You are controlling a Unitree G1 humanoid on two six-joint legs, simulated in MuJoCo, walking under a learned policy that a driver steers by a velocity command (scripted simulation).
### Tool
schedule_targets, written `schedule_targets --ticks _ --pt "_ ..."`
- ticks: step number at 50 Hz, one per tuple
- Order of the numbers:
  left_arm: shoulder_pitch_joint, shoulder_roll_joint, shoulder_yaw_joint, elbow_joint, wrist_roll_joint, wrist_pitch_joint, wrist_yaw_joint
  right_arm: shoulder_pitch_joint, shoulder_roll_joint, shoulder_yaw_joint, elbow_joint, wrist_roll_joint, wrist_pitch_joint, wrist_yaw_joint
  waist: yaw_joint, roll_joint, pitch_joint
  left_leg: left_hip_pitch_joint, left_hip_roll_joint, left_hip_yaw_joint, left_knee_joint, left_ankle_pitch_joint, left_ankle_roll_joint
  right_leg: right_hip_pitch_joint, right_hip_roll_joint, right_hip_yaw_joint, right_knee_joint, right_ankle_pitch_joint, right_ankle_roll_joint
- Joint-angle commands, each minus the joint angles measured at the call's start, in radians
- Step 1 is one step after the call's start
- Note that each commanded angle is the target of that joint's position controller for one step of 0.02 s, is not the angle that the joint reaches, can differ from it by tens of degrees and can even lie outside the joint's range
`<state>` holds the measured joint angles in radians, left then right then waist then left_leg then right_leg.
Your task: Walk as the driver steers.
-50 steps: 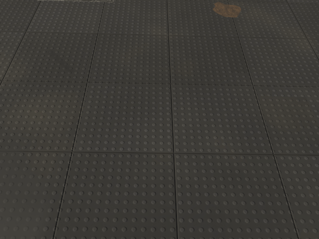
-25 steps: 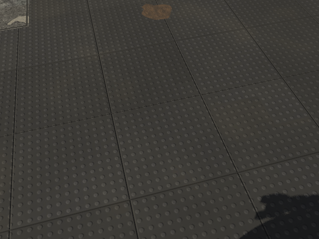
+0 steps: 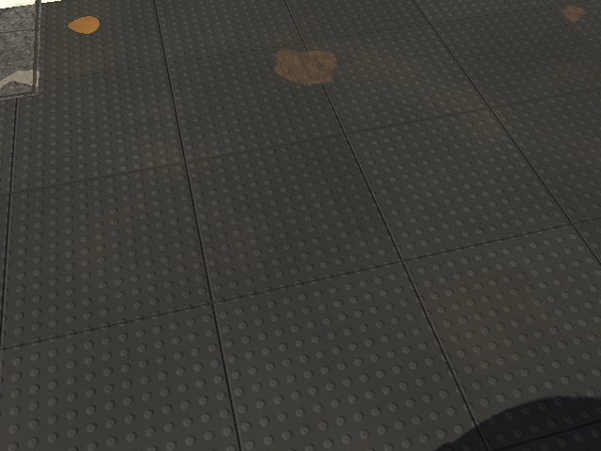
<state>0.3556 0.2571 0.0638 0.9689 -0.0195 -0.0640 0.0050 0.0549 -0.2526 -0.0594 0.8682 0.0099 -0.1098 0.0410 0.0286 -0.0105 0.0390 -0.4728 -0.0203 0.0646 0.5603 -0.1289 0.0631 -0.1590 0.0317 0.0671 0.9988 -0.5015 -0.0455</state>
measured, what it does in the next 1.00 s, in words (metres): walks ahead: right foot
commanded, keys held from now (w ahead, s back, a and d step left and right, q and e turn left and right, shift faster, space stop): w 0.66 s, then w+q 0.34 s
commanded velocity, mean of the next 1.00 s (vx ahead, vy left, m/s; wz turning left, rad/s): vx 0.50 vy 0.00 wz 0.09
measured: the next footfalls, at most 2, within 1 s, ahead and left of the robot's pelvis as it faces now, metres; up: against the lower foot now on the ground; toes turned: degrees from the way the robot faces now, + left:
right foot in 0.48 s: +0.44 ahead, -0.15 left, +0.00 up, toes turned -2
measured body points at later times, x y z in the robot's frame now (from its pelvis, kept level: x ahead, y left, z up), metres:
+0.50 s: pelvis +0.28 -0.04 +0.00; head +0.32 -0.05 +0.45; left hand +0.49 +0.20 -0.09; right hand +0.26 -0.32 -0.14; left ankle +0.11 +0.09 -0.71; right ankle +0.40 -0.15 -0.73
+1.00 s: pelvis +0.56 -0.03 +0.00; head +0.59 -0.02 +0.45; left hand +0.52 +0.25 -0.13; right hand +0.78 -0.24 -0.10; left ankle +0.70 +0.10 -0.71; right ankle +0.40 -0.15 -0.72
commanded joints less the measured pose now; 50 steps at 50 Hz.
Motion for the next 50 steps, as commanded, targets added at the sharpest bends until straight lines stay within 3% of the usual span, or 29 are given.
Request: schedule_targets --ticks 1,2,3,6,10,14,17,19,21,22,23,24,25,26,27,28,29,30,32,34,40,45,48,50 --pt "-0.082 0.135 0.017 -0.106 -0.024 -0.052 -0.002 0.188 -0.132 -0.029 0.009 -0.001 0.002 -0.01 -0.106 0.062 -0.156 0.579 0.327 -0.512 -0.294 -0.125 0.185 -0.557 -0.097 0.033 0.307 0.106 -0.018" --pt "-0.107 0.13 0.025 -0.107 -0.007 -0.048 0.004 0.141 -0.11 -0.023 0.003 -0.013 0.0 -0.008 -0.077 0.035 -0.093 0.447 0.296 -0.433 -0.321 -0.027 0.178 -0.518 -0.128 0.02 0.248 0.159 -0.013" --pt "-0.079 0.117 0.028 -0.103 -0.002 -0.037 0.006 0.127 -0.094 -0.015 0.005 -0.025 -0.004 -0.007 -0.04 0.065 -0.088 0.374 0.271 -0.38 -0.346 0.028 0.171 -0.452 -0.157 0.027 0.212 0.193 -0.013" --pt "-0.062 0.068 0.023 -0.1 0.002 -0.01 0.011 0.143 -0.108 -0.016 0.022 -0.015 -0.007 -0.011 -0.013 0.084 -0.057 0.288 0.248 -0.285 -0.414 0.081 0.184 -0.43 -0.184 0.007 0.103 0.223 0.011" --pt "-0.195 0.065 0.022 -0.142 0.016 -0.007 0.01 0.198 -0.149 -0.025 0.041 -0.011 0.002 -0.035 -0.041 0.061 -0.019 0.314 0.23 -0.203 -0.452 0.142 0.171 -0.525 -0.191 -0.013 -0.118 0.432 0.05" --pt "-0.326 0.041 0.008 -0.172 0.009 -0.018 -0.003 0.258 -0.158 -0.025 0.062 0.001 0.01 -0.042 -0.085 0.067 0.003 0.335 0.192 -0.119 -0.449 0.15 0.133 -0.467 -0.145 -0.059 -0.351 0.599 0.052" --pt "-0.409 0.044 0.001 -0.199 0.001 -0.023 -0.019 0.313 -0.163 -0.027 0.088 0.007 0.022 -0.042 -0.114 0.072 0.027 0.421 0.227 -0.124 -0.418 0.141 0.133 -0.478 -0.125 -0.066 -0.434 0.586 0.045" --pt "-0.436 0.057 0.001 -0.218 -0.001 -0.029 -0.032 0.329 -0.171 -0.032 0.101 0.009 0.034 -0.045 -0.109 0.08 0.037 0.491 0.265 -0.137 -0.378 0.176 0.125 -0.489 -0.117 -0.06 -0.471 0.527 0.023" --pt "-0.4 0.085 0.009 -0.216 -0.002 -0.036 -0.041 0.312 -0.187 -0.038 0.101 0.011 0.044 -0.05 -0.071 0.097 0.015 0.537 0.289 -0.145 -0.319 0.282 0.106 -0.425 -0.099 -0.067 -0.498 0.451 -0.005" --pt "-0.332 0.109 0.02 -0.199 0.0 -0.038 -0.041 0.287 -0.194 -0.04 0.095 0.012 0.048 -0.052 -0.026 0.108 -0.026 0.539 0.277 -0.128 -0.242 0.432 0.091 -0.32 -0.07 -0.092 -0.515 0.431 -0.024" --pt "-0.186 0.147 0.043 -0.151 0.004 -0.039 -0.037 0.272 -0.178 -0.034 0.089 0.012 0.054 -0.053 0.044 0.094 -0.113 0.505 0.229 -0.088 -0.08 0.551 0.066 -0.124 -0.041 -0.117 -0.531 0.444 -0.052" --pt "0.002 0.215 0.066 -0.105 0.016 -0.038 -0.028 0.276 -0.142 -0.017 0.068 -0.001 0.054 -0.054 0.108 0.021 -0.256 0.333 0.173 -0.044 0.195 0.398 0.032 0.179 -0.16 0.013 -0.49 0.469 -0.109" --pt "0.093 0.316 0.088 -0.082 0.022 -0.031 -0.024 0.391 -0.02 0.019 0.051 -0.012 0.032 -0.044 0.061 -0.234 -0.385 -0.087 -0.012 -0.02 0.584 -0.134 -0.042 0.551 -0.401 0.474 -0.559 0.339 -0.275" --pt "0.102 0.227 0.062 -0.08 0.01 -0.028 -0.027 0.359 -0.083 0.008 0.065 0.007 0.007 -0.037 0.087 -0.233 -0.434 -0.227 -0.017 -0.158 0.733 -0.445 -0.037 0.576 -0.432 0.668 -0.687 0.204 -0.299" --pt "0.01 0.177 0.044 -0.095 0.006 -0.03 -0.026 0.268 -0.153 -0.011 0.038 0.034 -0.009 -0.031 0.079 -0.173 -0.273 -0.316 0.044 -0.166 0.781 -0.393 -0.016 0.453 -0.394 0.522 -0.699 0.182 -0.244" --pt "-0.067 0.144 0.033 -0.115 0.012 -0.031 -0.024 0.206 -0.153 -0.01 0.024 0.037 -0.014 -0.034 0.055 -0.101 -0.186 -0.301 0.1 -0.139 0.744 -0.299 -0.007 0.306 -0.35 0.387 -0.718 0.235 -0.209" --pt "-0.129 0.114 0.023 -0.122 0.021 -0.032 -0.027 0.179 -0.143 -0.015 0.022 0.023 -0.01 -0.04 0.023 -0.058 -0.111 -0.259 0.134 -0.126 0.671 -0.23 -0.012 0.162 -0.312 0.295 -0.754 0.312 -0.192" --pt "-0.161 0.085 0.013 -0.124 0.03 -0.037 -0.03 0.193 -0.137 -0.021 0.027 0.014 0.004 -0.043 -0.012 -0.073 -0.087 -0.191 0.163 -0.135 0.615 -0.183 -0.013 0.072 -0.279 0.231 -0.785 0.366 -0.174" --pt "-0.16 0.093 0.015 -0.113 0.027 -0.044 -0.033 0.225 -0.094 -0.017 0.035 0.008 0.029 -0.045 -0.042 -0.082 -0.073 -0.129 0.173 -0.127 0.556 -0.146 -0.025 -0.009 -0.261 0.17 -0.835 0.422 -0.183" --pt "-0.137 0.125 0.022 -0.096 0.027 -0.049 -0.024 0.194 -0.086 -0.016 0.022 0.004 0.041 -0.048 -0.048 -0.062 -0.048 -0.171 0.178 -0.123 0.483 -0.073 -0.044 -0.018 -0.263 0.113 -0.868 0.477 -0.194" --pt "-0.08 0.142 0.023 -0.063 0.029 -0.048 0.003 0.034 -0.067 -0.012 -0.027 0.01 0.042 -0.029 0.004 -0.048 0.002 -0.201 0.139 -0.112 0.183 0.228 -0.049 0.027 -0.234 -0.077 -0.908 0.518 -0.135" --pt "-0.011 0.15 0.027 -0.025 0.02 -0.03 0.009 -0.091 -0.051 0.001 -0.093 0.011 0.04 -0.003 0.05 -0.027 0.049 -0.25 0.112 -0.077 0.052 0.209 -0.02 0.199 -0.285 -0.15 -0.869 0.576 -0.115" --pt "-0.027 0.175 0.036 -0.028 0.012 -0.007 0.016 -0.098 -0.069 -0.004 -0.13 0.011 0.04 0.019 0.027 -0.05 0.037 -0.217 0.077 -0.024 0.026 0.067 0.017 0.286 -0.315 -0.186 -0.759 0.831 -0.089" --pt "-0.054 0.205 0.044 -0.044 0.01 0.01 0.028 0.014 -0.114 -0.029 -0.123 0.008 0.044 0.024 -0.043 -0.088 -0.052 -0.037 0.004 0.043 0.037 -0.028 0.054 0.294 -0.307 -0.222 -0.564 1.188 -0.061"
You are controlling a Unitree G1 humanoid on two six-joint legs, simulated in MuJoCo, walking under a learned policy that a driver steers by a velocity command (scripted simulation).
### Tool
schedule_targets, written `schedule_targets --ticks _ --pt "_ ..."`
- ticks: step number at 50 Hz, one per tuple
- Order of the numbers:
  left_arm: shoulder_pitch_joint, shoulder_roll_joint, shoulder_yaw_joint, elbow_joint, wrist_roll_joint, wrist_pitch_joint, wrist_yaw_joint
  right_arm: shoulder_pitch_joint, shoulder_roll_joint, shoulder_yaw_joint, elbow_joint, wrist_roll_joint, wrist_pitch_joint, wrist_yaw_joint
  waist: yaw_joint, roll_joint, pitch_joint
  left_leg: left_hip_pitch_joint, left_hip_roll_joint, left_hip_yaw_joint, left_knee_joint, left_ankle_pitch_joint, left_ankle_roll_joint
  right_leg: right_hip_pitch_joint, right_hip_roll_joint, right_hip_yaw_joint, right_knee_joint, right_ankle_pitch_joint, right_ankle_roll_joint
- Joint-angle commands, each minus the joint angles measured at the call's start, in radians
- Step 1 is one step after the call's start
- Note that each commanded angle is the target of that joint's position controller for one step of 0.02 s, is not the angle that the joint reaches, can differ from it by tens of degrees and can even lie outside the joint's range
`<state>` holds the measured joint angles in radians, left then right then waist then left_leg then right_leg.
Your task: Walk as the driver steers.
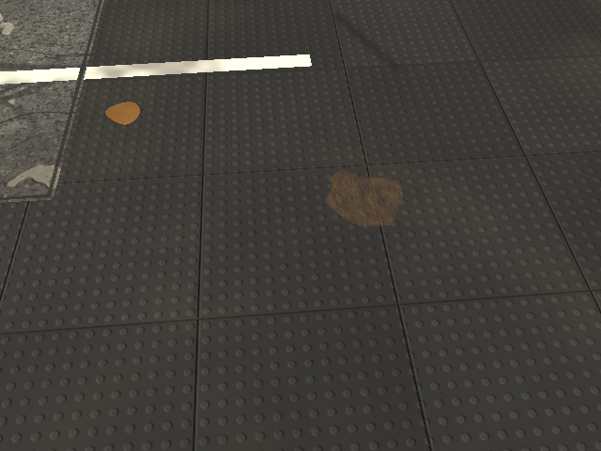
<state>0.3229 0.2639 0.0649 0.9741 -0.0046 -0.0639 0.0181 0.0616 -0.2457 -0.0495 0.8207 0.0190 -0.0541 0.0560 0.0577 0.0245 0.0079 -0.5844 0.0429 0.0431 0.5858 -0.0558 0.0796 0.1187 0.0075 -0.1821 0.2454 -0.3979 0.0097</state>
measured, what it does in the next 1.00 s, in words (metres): walks ahead, turning left: left foot, then right foot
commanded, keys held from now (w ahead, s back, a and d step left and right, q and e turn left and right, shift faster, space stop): w+q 0.98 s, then e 0.02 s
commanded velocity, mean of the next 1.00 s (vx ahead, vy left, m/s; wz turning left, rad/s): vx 0.50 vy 0.00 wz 0.56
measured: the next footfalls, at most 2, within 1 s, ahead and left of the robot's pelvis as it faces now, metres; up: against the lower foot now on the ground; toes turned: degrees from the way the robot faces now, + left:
left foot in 0.04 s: +0.19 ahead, +0.10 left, +0.00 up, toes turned +4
right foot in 0.50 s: +0.50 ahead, -0.06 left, +0.00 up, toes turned +21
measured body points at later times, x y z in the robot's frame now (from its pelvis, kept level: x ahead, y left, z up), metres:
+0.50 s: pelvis +0.30 +0.01 +0.00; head +0.32 +0.03 +0.45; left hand +0.46 +0.31 -0.07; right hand +0.40 -0.26 -0.11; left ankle +0.15 +0.10 -0.73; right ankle +0.46 -0.07 -0.73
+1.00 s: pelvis +0.53 +0.12 +0.00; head +0.56 +0.15 +0.45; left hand +0.38 +0.38 -0.13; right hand +0.86 +0.06 -0.07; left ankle +0.59 +0.29 -0.71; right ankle +0.46 -0.07 -0.72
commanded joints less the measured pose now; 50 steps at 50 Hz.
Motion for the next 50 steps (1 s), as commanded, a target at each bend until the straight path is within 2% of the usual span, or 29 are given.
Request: schedule_targets --ticks 1,2,3,4,5,6,7,8,9,12,16,20,22,24,25,26,27,28,29,30,31,32,33,37,42,46,47,49,50 --pt "-0.037 0.195 0.04 -0.059 -0.005 0.019 0.021 0.16 -0.166 -0.067 -0.04 0.001 -0.01 0.005 -0.153 -0.106 -0.099 0.28 -0.104 0.076 -0.04 -0.062 0.069 -0.044 -0.246 -0.004 0.39 1.127 -0.087" --pt "-0.026 0.18 0.03 -0.083 0.007 0.014 0.025 0.327 -0.253 -0.102 -0.008 0.001 -0.004 -0.014 -0.216 -0.006 -0.204 0.595 0.009 -0.131 -0.057 -0.047 0.132 -0.284 -0.205 -0.01 0.693 0.87 -0.047" --pt "0.076 0.022 -0.02 -0.123 0.036 -0.02 0.0 0.339 -0.337 -0.115 -0.006 0.012 -0.004 -0.02 -0.109 0.245 -0.303 0.952 0.259 -0.69 -0.145 -0.188 0.327 -0.749 0.02 0.064 1.048 -0.061 0.019" --pt "-0.019 0.099 -0.007 -0.132 -0.003 -0.066 -0.018 0.377 -0.259 -0.089 -0.019 0.005 -0.008 -0.023 -0.173 0.157 -0.382 1.019 0.291 -0.854 -0.27 -0.261 0.337 -0.879 0.029 0.267 1.163 -0.172 0.0" --pt "-0.113 0.141 0.004 -0.164 -0.037 -0.091 -0.027 0.34 -0.211 -0.078 -0.021 -0.004 -0.014 -0.028 -0.187 0.12 -0.253 0.939 0.258 -0.705 -0.278 -0.194 0.286 -0.961 -0.026 0.281 1.155 -0.093 -0.027" --pt "-0.149 0.134 0.001 -0.174 -0.031 -0.102 -0.024 0.275 -0.185 -0.07 -0.038 -0.003 -0.02 -0.03 -0.153 0.022 -0.174 0.793 0.218 -0.588 -0.282 -0.111 0.254 -0.933 -0.071 0.273 1.076 -0.011 -0.038" --pt "-0.163 0.138 0.009 -0.171 -0.006 -0.101 -0.016 0.205 -0.155 -0.061 -0.058 -0.007 -0.021 -0.03 -0.11 -0.028 -0.11 0.635 0.185 -0.502 -0.3 -0.011 0.235 -0.864 -0.099 0.267 0.984 0.031 -0.031" --pt "-0.148 0.146 0.018 -0.173 0.004 -0.088 -0.014 0.164 -0.135 -0.053 -0.077 -0.018 -0.022 -0.033 -0.071 -0.015 -0.09 0.53 0.163 -0.455 -0.325 0.061 0.233 -0.785 -0.119 0.274 0.937 0.052 -0.025" --pt "-0.134 0.139 0.02 -0.177 0.01 -0.073 -0.013 0.149 -0.136 -0.052 -0.087 -0.018 -0.021 -0.036 -0.049 -0.007 -0.077 0.47 0.15 -0.438 -0.347 0.086 0.236 -0.748 -0.123 0.272 0.892 0.056 -0.012" --pt "-0.172 0.1 0.013 -0.203 0.021 -0.047 -0.006 0.171 -0.181 -0.063 -0.094 -0.008 -0.022 -0.055 -0.041 0.004 -0.032 0.352 0.119 -0.352 -0.381 0.146 0.229 -0.731 -0.114 0.237 0.711 0.142 0.035" --pt "-0.321 0.067 -0.002 -0.249 0.017 -0.049 -0.015 0.228 -0.198 -0.071 -0.09 0.002 -0.01 -0.071 -0.1 0.035 -0.007 0.284 0.04 -0.273 -0.366 0.055 0.158 -0.641 -0.049 0.218 0.393 0.442 0.051" --pt "-0.393 0.098 0.004 -0.289 -0.002 -0.058 -0.027 0.292 -0.187 -0.07 -0.072 0.009 0.001 -0.072 -0.128 0.061 -0.011 0.359 0.068 -0.355 -0.299 -0.038 0.128 -0.595 -0.016 0.246 0.264 0.475 0.04" --pt "-0.38 0.128 0.014 -0.294 -0.005 -0.068 -0.034 0.295 -0.184 -0.07 -0.075 0.006 0.007 -0.076 -0.112 0.08 -0.016 0.422 0.093 -0.418 -0.234 -0.05 0.116 -0.573 -0.015 0.26 0.231 0.399 0.02" --pt "-0.279 0.152 0.028 -0.27 -0.003 -0.08 -0.034 0.275 -0.169 -0.065 -0.089 0.001 0.012 -0.078 -0.052 0.103 -0.046 0.431 0.072 -0.441 -0.14 -0.007 0.089 -0.44 -0.01 0.24 0.182 0.348 -0.018" --pt "-0.167 0.187 0.043 -0.251 0.012 -0.085 -0.028 0.265 -0.129 -0.05 -0.104 -0.004 0.009 -0.075 0.003 0.083 -0.133 0.377 0.021 -0.399 0.012 0.013 0.057 -0.25 -0.074 0.283 0.197 0.339 -0.062" --pt "-0.003 0.249 0.058 -0.236 0.02 -0.083 -0.02 0.283 -0.073 -0.029 -0.127 -0.023 0.006 -0.074 0.054 -0.056 -0.278 0.232 -0.06 -0.288 0.308 -0.2 0.012 0.013 -0.258 0.469 0.212 0.298 -0.119" --pt "0.049 0.31 0.073 -0.196 0.021 -0.066 -0.029 0.427 -0.048 -0.019 -0.159 0.016 -0.006 -0.071 -0.027 -0.426 -0.353 -0.116 -0.142 -0.201 0.594 -0.57 -0.035 0.25 -0.45 0.958 0.096 0.048 -0.275" --pt "0.003 0.195 0.049 -0.229 0.002 -0.062 -0.032 0.398 -0.163 -0.04 -0.125 0.026 -0.004 -0.075 0.002 -0.258 -0.255 -0.215 -0.059 -0.236 0.707 -0.513 -0.048 0.184 -0.426 0.946 0.058 -0.135 -0.245" --pt "-0.04 0.14 0.033 -0.24 0.001 -0.055 -0.027 0.288 -0.205 -0.053 -0.141 0.017 0.003 -0.073 0.028 -0.16 -0.139 -0.234 -0.027 -0.207 0.722 -0.414 -0.052 0.062 -0.38 0.763 0.052 -0.09 -0.198" --pt "-0.088 0.129 0.025 -0.246 0.013 -0.049 -0.027 0.244 -0.19 -0.053 -0.149 0.008 0.008 -0.074 0.007 -0.092 -0.08 -0.191 0.007 -0.183 0.7 -0.344 -0.058 -0.06 -0.336 0.642 0.034 0.046 -0.178" --pt "-0.117 0.109 0.02 -0.239 0.017 -0.045 -0.026 0.215 -0.175 -0.056 -0.162 -0.001 0.01 -0.071 -0.01 -0.094 -0.032 -0.173 0.033 -0.182 0.653 -0.3 -0.06 -0.141 -0.302 0.558 0.012 0.141 -0.176" --pt "-0.128 0.102 0.016 -0.234 0.023 -0.046 -0.023 0.223 -0.156 -0.056 -0.168 0.006 0.015 -0.064 -0.032 -0.122 -0.018 -0.127 0.058 -0.177 0.625 -0.275 -0.059 -0.198 -0.278 0.485 -0.012 0.195 -0.168" --pt "-0.129 0.099 0.017 -0.228 0.019 -0.049 -0.023 0.229 -0.135 -0.053 -0.171 0.012 0.02 -0.06 -0.038 -0.137 -0.014 -0.11 0.068 -0.162 0.602 -0.264 -0.061 -0.222 -0.266 0.435 -0.037 0.228 -0.172" --pt "-0.11 0.144 0.035 -0.202 0.012 -0.057 -0.021 0.172 -0.099 -0.043 -0.214 0.006 0.032 -0.055 -0.039 -0.1 0.001 -0.165 0.088 -0.147 0.481 -0.166 -0.083 -0.214 -0.283 0.3 -0.088 0.388 -0.207" --pt "-0.088 0.175 0.042 -0.186 0.007 -0.04 -0.013 0.049 -0.077 -0.029 -0.247 0.005 0.02 -0.027 0.003 -0.084 0.03 -0.114 0.069 -0.076 0.212 0.063 -0.075 -0.182 -0.25 0.116 -0.091 0.473 -0.169" --pt "-0.035 0.21 0.053 -0.162 -0.011 -0.019 -0.012 -0.046 -0.079 -0.026 -0.293 0.008 0.02 -0.005 0.026 -0.086 0.067 -0.095 0.044 -0.019 0.087 0.025 -0.042 -0.089 -0.285 0.057 -0.061 0.531 -0.146" --pt "-0.034 0.221 0.056 -0.159 -0.017 -0.013 -0.012 -0.049 -0.089 -0.03 -0.302 0.007 0.021 -0.001 0.016 -0.092 0.066 -0.076 0.03 -0.003 0.068 -0.019 -0.026 -0.063 -0.293 0.041 -0.031 0.614 -0.138" --pt "-0.043 0.254 0.067 -0.163 -0.027 0.0 -0.005 0.008 -0.128 -0.05 -0.301 0.0 0.027 0.001 -0.036 -0.127 0.013 0.048 -0.037 0.053 0.053 -0.125 0.017 -0.03 -0.293 0.001 0.11 0.953 -0.118" --pt "-0.044 0.256 0.065 -0.159 -0.031 0.007 -0.002 0.117 -0.157 -0.07 -0.275 -0.007 0.028 -0.003 -0.106 -0.118 -0.043 0.211 -0.082 0.065 -0.002 -0.114 0.045 -0.061 -0.275 -0.013 0.273 1.086 -0.103"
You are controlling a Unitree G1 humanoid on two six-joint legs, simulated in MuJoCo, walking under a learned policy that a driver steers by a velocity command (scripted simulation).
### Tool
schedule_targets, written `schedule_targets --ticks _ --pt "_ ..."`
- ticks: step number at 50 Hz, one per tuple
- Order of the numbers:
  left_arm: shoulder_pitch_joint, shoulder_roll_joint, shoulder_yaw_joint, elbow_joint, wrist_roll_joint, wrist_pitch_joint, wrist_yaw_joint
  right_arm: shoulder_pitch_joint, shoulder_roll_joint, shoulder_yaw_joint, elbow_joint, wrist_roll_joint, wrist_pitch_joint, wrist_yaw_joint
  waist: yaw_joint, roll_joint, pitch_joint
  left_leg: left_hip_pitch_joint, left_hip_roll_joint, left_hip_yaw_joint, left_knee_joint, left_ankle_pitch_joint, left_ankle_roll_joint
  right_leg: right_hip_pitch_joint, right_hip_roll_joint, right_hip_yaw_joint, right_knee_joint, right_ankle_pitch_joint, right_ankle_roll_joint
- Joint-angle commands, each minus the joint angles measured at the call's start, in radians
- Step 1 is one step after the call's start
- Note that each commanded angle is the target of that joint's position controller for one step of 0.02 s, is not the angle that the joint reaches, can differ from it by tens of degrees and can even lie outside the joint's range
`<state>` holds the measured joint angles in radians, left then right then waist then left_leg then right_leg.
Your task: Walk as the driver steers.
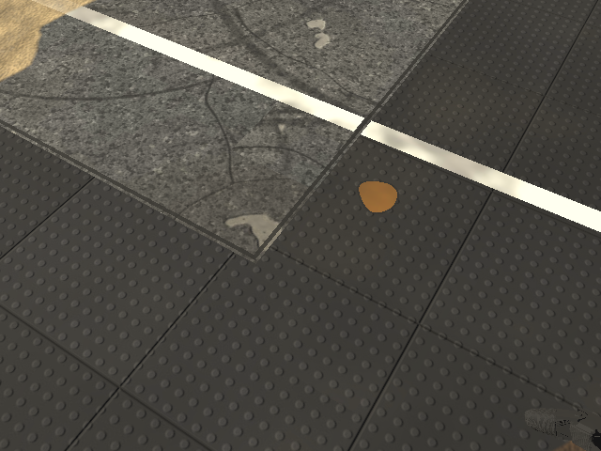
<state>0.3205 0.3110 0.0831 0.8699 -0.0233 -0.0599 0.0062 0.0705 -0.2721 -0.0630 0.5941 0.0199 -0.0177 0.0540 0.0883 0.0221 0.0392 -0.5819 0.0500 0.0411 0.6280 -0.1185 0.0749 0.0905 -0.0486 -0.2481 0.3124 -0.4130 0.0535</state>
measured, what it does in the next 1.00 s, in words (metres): walks ahead, turning right: left foot, then right foot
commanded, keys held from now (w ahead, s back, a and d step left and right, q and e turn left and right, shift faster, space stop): e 1.00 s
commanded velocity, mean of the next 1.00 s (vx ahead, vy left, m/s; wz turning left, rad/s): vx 0.11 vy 0.00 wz -0.34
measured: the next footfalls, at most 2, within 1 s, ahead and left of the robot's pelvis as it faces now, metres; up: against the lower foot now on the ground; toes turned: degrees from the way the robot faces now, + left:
left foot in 0.02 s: +0.18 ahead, +0.11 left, +0.00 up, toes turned +4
right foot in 0.56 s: +0.24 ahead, -0.12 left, +0.00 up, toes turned -14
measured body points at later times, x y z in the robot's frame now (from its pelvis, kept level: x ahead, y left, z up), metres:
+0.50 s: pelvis +0.17 +0.01 +0.01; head +0.20 +0.00 +0.46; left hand +0.33 +0.26 -0.10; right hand +0.28 -0.28 -0.10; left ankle +0.14 +0.10 -0.72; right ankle +0.21 -0.12 -0.70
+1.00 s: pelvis +0.22 +0.00 +0.01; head +0.26 -0.01 +0.46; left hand +0.50 +0.19 -0.08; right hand +0.25 -0.32 -0.09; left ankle +0.29 +0.12 -0.72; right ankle +0.21 -0.12 -0.72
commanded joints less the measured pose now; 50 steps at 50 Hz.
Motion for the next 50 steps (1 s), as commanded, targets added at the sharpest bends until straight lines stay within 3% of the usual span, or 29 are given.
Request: schedule_targets --ticks 1,2,3,4,5,6,7,8,11,13,17,22,25,27,28,29,30,31,32,33,34,36,40,46,48,49,50 --pt "-0.033 0.179 0.032 -0.05 -0.009 0.003 0.012 0.261 -0.175 -0.082 -0.007 -0.012 -0.008 -0.016 -0.22 -0.078 -0.153 0.474 -0.104 0.036 -0.123 0.1 0.083 -0.16 -0.178 0.038 0.418 1.039 -0.109" --pt "0.003 0.069 -0.007 -0.078 0.049 -0.008 0.003 0.354 -0.252 -0.09 0.018 -0.02 -0.004 -0.042 -0.201 0.151 -0.269 0.808 0.131 -0.263 -0.064 0.452 0.144 -0.468 -0.096 0.046 0.752 0.293 -0.061" --pt "0.107 0.041 -0.033 -0.078 0.029 -0.029 -0.016 0.301 -0.286 -0.076 -0.021 -0.032 -0.013 -0.039 -0.13 0.273 -0.482 1.004 0.394 -0.737 -0.175 0.515 0.353 -0.71 0.05 0.207 1.062 -0.273 -0.022" --pt "0.01 0.156 -0.001 -0.057 -0.013 -0.035 -0.022 0.302 -0.203 -0.055 -0.021 -0.035 -0.016 -0.028 -0.203 0.06 -0.477 0.92 0.364 -0.609 -0.196 0.575 0.308 -0.724 0.004 0.336 1.105 -0.214 -0.026" --pt "-0.071 0.146 -0.004 -0.087 -0.034 -0.032 -0.022 0.258 -0.177 -0.044 -0.004 -0.034 -0.025 -0.025 -0.187 0.054 -0.322 0.789 0.324 -0.424 -0.191 0.643 0.267 -0.766 -0.027 0.32 1.064 -0.168 -0.032" --pt "-0.083 0.118 -0.009 -0.075 -0.019 -0.024 -0.013 0.207 -0.149 -0.036 0.015 -0.025 -0.034 -0.024 -0.143 -0.011 -0.223 0.643 0.266 -0.321 -0.218 0.608 0.217 -0.748 -0.066 0.312 0.972 -0.11 -0.029" --pt "-0.074 0.118 -0.004 -0.063 -0.005 -0.01 -0.005 0.158 -0.122 -0.029 0.021 -0.024 -0.039 -0.026 -0.11 0.011 -0.173 0.536 0.235 -0.256 -0.254 0.567 0.194 -0.703 -0.086 0.315 0.911 -0.068 -0.023" --pt "-0.034 0.112 -0.003 -0.045 -0.005 0.011 0.0 0.125 -0.117 -0.026 0.027 -0.033 -0.044 -0.026 -0.077 0.036 -0.154 0.433 0.217 -0.199 -0.298 0.556 0.18 -0.615 -0.088 0.318 0.892 -0.027 -0.015" --pt "0.024 0.074 0.0 -0.019 0.003 0.047 0.017 0.06 -0.094 -0.021 0.053 -0.054 -0.066 -0.036 -0.03 0.049 -0.141 0.327 0.199 -0.075 -0.363 0.597 0.182 -0.538 -0.063 0.32 0.814 0.089 0.017" --pt "-0.02 0.065 0.0 -0.04 0.012 0.051 0.022 0.041 -0.103 -0.024 0.071 -0.054 -0.064 -0.054 -0.033 0.062 -0.12 0.347 0.192 -0.017 -0.376 0.572 0.168 -0.575 -0.064 0.317 0.722 0.169 0.026" --pt "-0.118 0.049 -0.005 -0.091 0.012 0.056 0.005 0.052 -0.124 -0.033 0.1 -0.046 -0.033 -0.085 -0.077 0.063 -0.097 0.42 0.198 0.041 -0.386 0.448 0.156 -0.605 -0.069 0.28 0.56 0.267 0.025" --pt "-0.181 0.056 0.004 -0.155 0.014 0.075 -0.02 0.076 -0.149 -0.046 0.128 -0.027 0.009 -0.09 -0.107 0.066 -0.074 0.521 0.261 0.034 -0.32 0.393 0.152 -0.637 -0.052 0.233 0.461 0.158 -0.006" --pt "-0.18 0.052 0.009 -0.183 0.009 0.079 -0.038 0.068 -0.166 -0.054 0.133 -0.006 0.027 -0.095 -0.098 0.079 -0.076 0.562 0.283 0.031 -0.224 0.448 0.119 -0.602 -0.02 0.191 0.362 0.107 -0.045" --pt "-0.103 0.074 0.024 -0.174 0.012 0.071 -0.04 0.075 -0.158 -0.055 0.145 0.008 0.031 -0.101 -0.051 0.047 -0.113 0.524 0.22 0.094 -0.056 0.474 0.037 -0.425 0.03 0.173 0.157 0.313 -0.096" --pt "-0.035 0.172 0.055 -0.169 0.018 0.066 -0.023 0.105 -0.138 -0.051 0.142 -0.013 0.023 -0.099 -0.04 -0.094 -0.173 0.388 0.128 0.147 0.156 0.302 -0.046 -0.233 -0.051 0.332 0.116 0.717 -0.158" --pt "-0.007 0.287 0.078 -0.182 0.034 0.065 -0.005 0.081 -0.075 -0.029 0.092 -0.063 0.012 -0.09 -0.065 -0.348 -0.211 0.027 -0.05 0.146 0.471 -0.464 -0.142 -0.004 -0.304 0.695 0.152 1.204 -0.361" --pt "0.022 0.225 0.057 -0.191 0.046 0.054 -0.013 0.032 -0.093 -0.029 0.09 -0.05 0.003 -0.079 -0.008 -0.241 -0.345 -0.044 -0.087 -0.076 0.622 -0.615 -0.14 0.041 -0.355 0.777 0.122 1.13 -0.465" --pt "-0.031 0.198 0.051 -0.204 0.039 0.043 -0.017 -0.003 -0.12 -0.037 0.086 -0.016 0.004 -0.073 -0.015 -0.165 -0.286 -0.094 -0.055 -0.113 0.66 -0.554 -0.127 0.009 -0.308 0.683 0.112 1.033 -0.428" --pt "-0.085 0.17 0.047 -0.208 0.02 0.039 -0.01 -0.007 -0.115 -0.038 0.094 -0.011 0.006 -0.079 -0.042 -0.112 -0.227 -0.12 -0.033 -0.118 0.617 -0.473 -0.119 -0.041 -0.248 0.612 0.109 0.905 -0.365" --pt "-0.126 0.143 0.038 -0.217 0.005 0.044 -0.002 -0.013 -0.125 -0.043 0.101 -0.021 0.011 -0.089 -0.058 -0.077 -0.186 -0.12 -0.019 -0.118 0.563 -0.409 -0.122 -0.097 -0.22 0.584 0.092 0.814 -0.328" --pt "-0.156 0.134 0.034 -0.226 0.002 0.052 0.007 -0.009 -0.134 -0.048 0.1 -0.024 0.017 -0.094 -0.082 -0.091 -0.171 -0.068 -0.017 -0.119 0.52 -0.365 -0.127 -0.163 -0.194 0.561 0.073 0.766 -0.312" --pt "-0.165 0.149 0.038 -0.239 0.015 0.063 0.016 0.02 -0.109 -0.043 0.106 -0.021 0.022 -0.095 -0.1 -0.122 -0.176 -0.007 -0.045 -0.107 0.441 -0.313 -0.142 -0.207 -0.163 0.543 0.06 0.76 -0.304" --pt "-0.159 0.174 0.05 -0.25 0.011 0.074 0.029 0.013 -0.087 -0.033 0.11 -0.019 0.021 -0.096 -0.087 -0.14 -0.188 0.065 -0.065 -0.115 0.255 -0.25 -0.167 -0.239 -0.136 0.554 0.066 0.658 -0.289" --pt "-0.19 0.171 0.048 -0.275 0.014 0.094 0.023 0.012 -0.108 -0.039 0.104 -0.012 0.006 -0.077 -0.071 -0.198 -0.155 0.17 -0.089 -0.125 0.063 -0.235 -0.15 -0.302 -0.112 0.672 0.075 0.442 -0.266" --pt "-0.212 0.164 0.044 -0.286 0.007 0.099 0.024 0.05 -0.111 -0.043 0.111 -0.011 -0.008 -0.067 -0.093 -0.205 -0.154 0.236 -0.094 -0.116 -0.076 -0.185 -0.13 -0.303 -0.094 0.706 0.111 0.45 -0.244" --pt "-0.226 0.157 0.041 -0.292 0.001 0.104 0.027 0.089 -0.114 -0.047 0.123 -0.011 -0.014 -0.062 -0.118 -0.2 -0.152 0.314 -0.091 -0.103 -0.206 -0.088 -0.114 -0.329 -0.066 0.702 0.14 0.418 -0.214" --pt "-0.206 0.129 0.033 -0.298 0.003 0.106 0.03 0.119 -0.155 -0.06 0.13 -0.02 -0.016 -0.064 -0.115 -0.149 -0.16 0.418 0.0 -0.163 -0.266 -0.015 -0.08 -0.401 -0.02 0.67 0.205 0.288 -0.167"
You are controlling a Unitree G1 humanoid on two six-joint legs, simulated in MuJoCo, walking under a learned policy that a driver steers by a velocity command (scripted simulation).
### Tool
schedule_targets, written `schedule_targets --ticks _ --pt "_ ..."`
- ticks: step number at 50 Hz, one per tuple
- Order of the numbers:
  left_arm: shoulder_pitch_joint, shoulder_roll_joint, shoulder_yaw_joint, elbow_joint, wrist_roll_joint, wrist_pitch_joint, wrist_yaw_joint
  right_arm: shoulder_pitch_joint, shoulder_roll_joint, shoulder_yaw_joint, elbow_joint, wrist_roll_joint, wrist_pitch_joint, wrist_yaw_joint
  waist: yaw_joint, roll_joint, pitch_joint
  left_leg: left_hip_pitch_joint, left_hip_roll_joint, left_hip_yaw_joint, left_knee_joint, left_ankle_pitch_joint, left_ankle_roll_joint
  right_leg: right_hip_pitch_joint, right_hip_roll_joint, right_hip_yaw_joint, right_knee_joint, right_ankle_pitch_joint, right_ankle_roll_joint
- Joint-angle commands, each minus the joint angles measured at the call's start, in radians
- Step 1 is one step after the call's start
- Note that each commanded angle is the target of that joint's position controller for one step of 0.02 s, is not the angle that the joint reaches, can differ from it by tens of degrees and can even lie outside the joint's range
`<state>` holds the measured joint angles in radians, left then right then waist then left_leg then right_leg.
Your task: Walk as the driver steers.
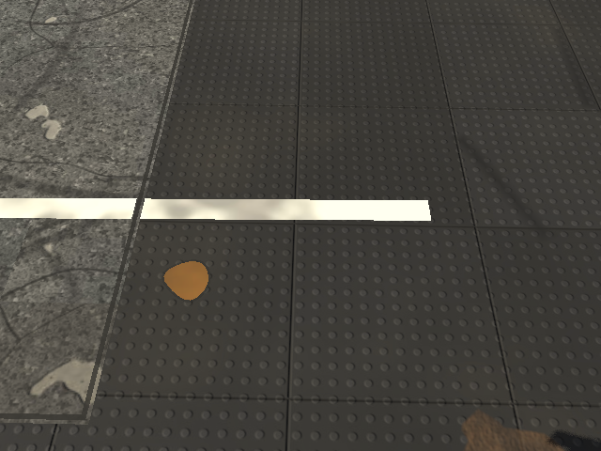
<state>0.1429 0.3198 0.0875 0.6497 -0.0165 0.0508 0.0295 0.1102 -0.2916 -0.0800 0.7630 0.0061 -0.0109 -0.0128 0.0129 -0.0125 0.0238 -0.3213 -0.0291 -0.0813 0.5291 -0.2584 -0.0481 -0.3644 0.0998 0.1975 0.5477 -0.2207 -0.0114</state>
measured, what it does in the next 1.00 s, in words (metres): walks ahead: right foot, then left foot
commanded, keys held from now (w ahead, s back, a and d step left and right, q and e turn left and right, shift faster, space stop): e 0.18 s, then no key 0.20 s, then w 0.62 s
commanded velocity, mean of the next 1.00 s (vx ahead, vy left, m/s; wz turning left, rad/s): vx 0.20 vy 0.00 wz -0.24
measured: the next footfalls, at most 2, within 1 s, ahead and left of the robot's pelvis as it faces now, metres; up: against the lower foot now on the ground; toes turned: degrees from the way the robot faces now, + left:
right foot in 0.40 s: +0.01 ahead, -0.14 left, +0.00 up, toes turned -10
left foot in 0.86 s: +0.24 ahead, +0.08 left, +0.00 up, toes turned -10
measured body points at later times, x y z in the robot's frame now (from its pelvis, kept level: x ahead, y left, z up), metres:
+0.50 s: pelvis +0.00 -0.03 +0.01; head +0.01 -0.05 +0.46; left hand +0.20 +0.20 -0.08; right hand +0.05 -0.33 -0.12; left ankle +0.00 +0.12 -0.69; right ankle -0.03 -0.13 -0.73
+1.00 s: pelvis +0.16 +0.00 +0.01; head +0.19 +0.02 +0.46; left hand +0.31 +0.26 -0.12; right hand +0.21 -0.29 -0.09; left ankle +0.20 +0.08 -0.73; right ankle +0.06 -0.13 -0.65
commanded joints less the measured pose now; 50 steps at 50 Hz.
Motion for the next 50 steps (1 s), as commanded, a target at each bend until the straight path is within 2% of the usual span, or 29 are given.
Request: schedule_targets --ticks 1,2,3,4,5,6,9,12,14,16,18,19,20,21,22,23,24,26,29,33,39,42,43,44,45,46,47,48,50 --pt "0.031 0.057 0.012 -0.074 0.012 -0.006 0.004 0.077 -0.204 -0.055 -0.053 -0.023 -0.015 -0.007 0.007 0.126 -0.156 0.254 0.306 -0.246 -0.204 0.281 0.131 -0.082 -0.044 0.065 0.206 -0.232 -0.039" --pt "0.023 0.113 0.031 -0.111 0.005 -0.019 0.001 0.066 -0.232 -0.058 -0.054 -0.059 -0.012 0.0 0.016 0.329 -0.106 0.183 0.448 -0.467 -0.24 0.39 0.302 -0.245 0.029 -0.049 0.405 -0.452 0.006" --pt "0.041 0.185 0.054 -0.085 0.009 -0.025 0.0 0.02 -0.175 -0.044 -0.084 -0.053 -0.018 -0.004 0.015 0.221 -0.09 0.164 0.436 -0.41 -0.236 0.374 0.327 -0.249 -0.036 -0.019 0.571 -0.397 0.031" --pt "0.053 0.199 0.064 -0.063 0.001 -0.019 -0.002 -0.025 -0.13 -0.033 -0.092 -0.039 -0.017 -0.009 0.029 0.163 -0.072 0.149 0.368 -0.29 -0.217 0.343 0.28 -0.252 -0.046 -0.033 0.631 -0.325 0.046" --pt "0.071 0.172 0.062 -0.04 0.0 -0.007 0.002 -0.048 -0.113 -0.027 -0.102 -0.026 -0.014 -0.014 0.034 0.135 -0.063 0.155 0.31 -0.205 -0.207 0.3 0.24 -0.257 -0.055 -0.05 0.667 -0.275 0.065" --pt "0.067 0.149 0.056 -0.043 0.002 0.002 0.002 -0.049 -0.107 -0.024 -0.102 -0.014 -0.011 -0.02 0.021 0.138 -0.048 0.166 0.296 -0.164 -0.204 0.32 0.238 -0.284 -0.061 -0.059 0.699 -0.229 0.083" --pt "0.0 0.09 0.034 -0.084 -0.013 0.003 -0.008 0.017 -0.118 -0.025 -0.091 -0.021 0.004 -0.038 -0.025 0.171 -0.052 0.23 0.27 -0.063 -0.212 0.367 0.252 -0.298 -0.084 -0.13 0.597 -0.171 0.112" --pt "-0.039 0.053 0.014 -0.112 0.002 -0.002 -0.015 0.056 -0.153 -0.036 -0.082 -0.018 0.014 -0.036 -0.056 0.184 -0.097 0.276 0.295 -0.044 -0.191 0.417 0.271 -0.208 -0.109 -0.151 0.413 -0.212 0.114" --pt "-0.03 0.047 0.006 -0.113 0.006 -0.004 -0.021 0.039 -0.176 -0.042 -0.084 -0.009 0.017 -0.024 -0.054 0.202 -0.108 0.234 0.303 -0.02 -0.185 0.445 0.274 -0.096 -0.109 -0.19 0.293 -0.228 0.099" --pt "-0.01 0.063 0.01 -0.105 0.004 -0.002 -0.024 0.042 -0.183 -0.042 -0.077 0.003 0.018 -0.012 -0.051 0.213 -0.106 0.223 0.311 -0.023 -0.169 0.443 0.272 -0.024 -0.096 -0.217 0.176 -0.197 0.082" --pt "0.052 0.056 0.011 -0.077 0.006 -0.002 -0.03 0.022 -0.174 -0.034 -0.069 0.021 0.019 -0.007 -0.011 0.197 -0.1 0.187 0.294 -0.006 -0.117 0.415 0.24 0.104 -0.078 -0.243 -0.058 -0.034 0.042" --pt "0.077 0.061 0.013 -0.064 0.009 -0.003 -0.03 0.047 -0.148 -0.023 -0.052 0.027 0.016 -0.005 0.001 0.171 -0.097 0.14 0.272 0.014 -0.083 0.361 0.193 0.205 -0.073 -0.237 -0.197 0.081 0.013" --pt "0.103 0.083 0.013 -0.064 0.012 -0.003 -0.023 0.093 -0.092 -0.003 -0.035 0.003 0.006 0.003 -0.006 0.069 -0.151 0.036 0.224 0.067 -0.01 0.158 0.108 0.377 -0.158 -0.118 -0.218 0.201 -0.015" --pt "0.117 0.158 0.02 -0.079 0.017 -0.001 -0.008 0.109 -0.013 0.029 -0.059 -0.058 -0.006 0.021 -0.043 -0.22 -0.187 -0.164 0.115 0.168 0.201 -0.279 0.006 0.506 -0.39 0.14 -0.168 0.44 -0.105" --pt "0.183 0.176 0.03 -0.055 0.031 -0.015 -0.019 0.021 -0.091 0.006 -0.085 -0.025 -0.009 0.01 0.054 -0.247 -0.166 -0.274 0.072 0.116 0.344 -0.397 -0.008 0.392 -0.471 0.273 -0.259 0.094 -0.272" --pt "0.192 0.176 0.031 -0.042 0.03 -0.036 -0.027 -0.024 -0.158 -0.016 -0.089 0.005 -0.009 0.007 0.071 -0.176 -0.089 -0.342 0.09 0.084 0.465 -0.353 -0.001 0.362 -0.438 0.289 -0.326 -0.201 -0.28" --pt "0.165 0.153 0.023 -0.027 0.023 -0.053 -0.025 -0.033 -0.164 -0.025 -0.085 0.014 -0.01 0.009 0.056 -0.17 -0.029 -0.39 0.105 0.067 0.501 -0.274 0.017 0.332 -0.4 0.263 -0.357 -0.375 -0.24" --pt "0.122 0.119 0.008 -0.022 0.014 -0.074 -0.015 -0.006 -0.149 -0.029 -0.059 0.01 -0.014 0.009 0.026 -0.173 0.039 -0.411 0.122 0.05 0.492 -0.135 0.028 0.29 -0.355 0.203 -0.405 -0.378 -0.199" --pt "0.132 0.09 0.001 -0.017 0.021 -0.097 -0.008 0.009 -0.107 -0.022 -0.036 0.007 -0.046 0.021 0.012 -0.127 0.021 -0.398 0.118 0.062 0.432 0.029 0.032 0.307 -0.32 0.116 -0.426 -0.216 -0.188" --pt "0.15 0.117 0.014 0.0 0.011 -0.112 -0.014 -0.04 -0.066 0.0 -0.043 0.006 -0.062 0.032 0.03 -0.115 0.01 -0.295 0.104 0.077 0.202 0.118 0.017 0.27 -0.312 0.034 -0.424 -0.104 -0.189" --pt "0.199 0.149 0.025 0.041 -0.007 -0.11 -0.029 -0.074 -0.093 0.011 -0.066 0.019 -0.073 0.052 0.04 -0.104 0.044 -0.18 0.091 0.084 0.056 0.086 0.053 0.22 -0.358 0.036 -0.384 -0.127 -0.198" --pt "0.19 0.13 0.016 0.052 -0.006 -0.101 -0.031 0.051 -0.117 0.0 -0.025 0.018 -0.08 0.051 -0.032 -0.083 0.012 0.028 0.056 0.123 -0.019 0.083 0.092 0.173 -0.329 0.002 -0.271 -0.06 -0.157" --pt "0.192 0.095 0.002 0.053 0.003 -0.1 -0.029 0.169 -0.152 -0.017 0.008 0.019 -0.083 0.041 -0.084 -0.052 -0.045 0.194 0.061 0.101 -0.035 0.064 0.116 0.114 -0.276 -0.049 -0.116 0.045 -0.125" --pt "0.186 0.027 -0.022 0.022 0.018 -0.106 -0.028 0.295 -0.237 -0.037 0.023 0.005 -0.087 0.032 -0.125 0.127 -0.144 0.399 0.261 -0.174 -0.119 -0.036 0.193 -0.054 -0.166 -0.161 0.241 -0.013 -0.056" --pt "0.216 0.006 -0.028 -0.019 0.008 -0.125 -0.018 0.361 -0.304 -0.05 0.036 -0.003 -0.088 0.043 -0.112 0.364 -0.209 0.553 0.406 -0.606 -0.279 -0.283 0.321 -0.327 -0.042 -0.154 0.534 -0.344 -0.008" --pt "0.194 0.1 -0.004 -0.007 -0.011 -0.137 -0.02 0.311 -0.214 -0.023 0.025 0.006 -0.093 0.048 -0.109 0.228 -0.145 0.513 0.407 -0.611 -0.313 -0.401 0.314 -0.427 -0.1 -0.073 0.662 -0.319 -0.013" --pt "0.151 0.122 0.002 -0.012 -0.022 -0.142 -0.026 0.256 -0.17 -0.009 0.013 0.005 -0.093 0.046 -0.09 0.179 -0.061 0.434 0.38 -0.492 -0.31 -0.354 0.283 -0.464 -0.147 -0.09 0.675 -0.226 -0.032" --pt "0.134 0.105 -0.002 -0.005 -0.014 -0.144 -0.026 0.207 -0.148 -0.001 0.0 -0.004 -0.092 0.045 -0.07 0.117 -0.036 0.37 0.337 -0.401 -0.317 -0.26 0.264 -0.444 -0.183 -0.106 0.648 -0.138 -0.036" --pt "0.124 0.079 -0.001 -0.002 0.001 -0.137 -0.03 0.16 -0.113 0.012 -0.008 -0.016 -0.09 0.042 -0.037 0.118 -0.005 0.267 0.274 -0.265 -0.355 -0.076 0.249 -0.375 -0.225 -0.113 0.576 -0.029 -0.027"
